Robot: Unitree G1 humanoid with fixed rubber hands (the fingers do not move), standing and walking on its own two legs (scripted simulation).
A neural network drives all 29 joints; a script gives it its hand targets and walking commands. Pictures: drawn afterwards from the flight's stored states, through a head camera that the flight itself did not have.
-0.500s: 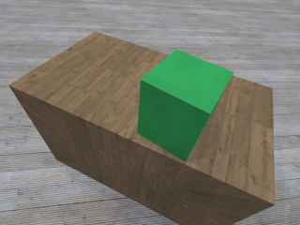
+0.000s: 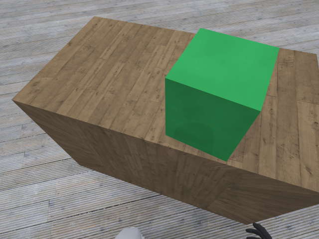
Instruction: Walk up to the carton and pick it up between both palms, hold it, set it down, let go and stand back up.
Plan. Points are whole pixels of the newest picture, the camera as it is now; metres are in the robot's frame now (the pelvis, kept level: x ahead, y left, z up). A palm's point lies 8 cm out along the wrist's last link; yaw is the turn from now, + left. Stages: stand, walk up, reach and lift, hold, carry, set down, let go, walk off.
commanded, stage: walk up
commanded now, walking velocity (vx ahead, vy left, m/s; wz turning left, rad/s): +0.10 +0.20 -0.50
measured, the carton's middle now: (214, 97) +0.47 -0.11 +0.04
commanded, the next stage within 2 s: none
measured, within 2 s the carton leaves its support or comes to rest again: neither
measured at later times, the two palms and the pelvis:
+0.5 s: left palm (83, 187) +0.24 +0.25 -0.11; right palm out of the picture -0.02 -0.13 -0.15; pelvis +0.05 +0.08 +0.00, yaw -10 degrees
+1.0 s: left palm (77, 219) +0.16 +0.26 -0.14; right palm out of the picture -0.04 -0.23 -0.13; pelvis +0.05 +0.02 +0.00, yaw -17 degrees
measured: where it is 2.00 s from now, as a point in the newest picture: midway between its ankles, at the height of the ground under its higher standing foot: outside the picture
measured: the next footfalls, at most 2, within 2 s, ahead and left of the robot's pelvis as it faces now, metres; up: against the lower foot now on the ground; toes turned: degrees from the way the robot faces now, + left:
left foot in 0.02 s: +0.07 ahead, +0.17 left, +0.00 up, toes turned -1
right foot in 0.44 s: +0.05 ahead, -0.01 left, +0.00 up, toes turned -13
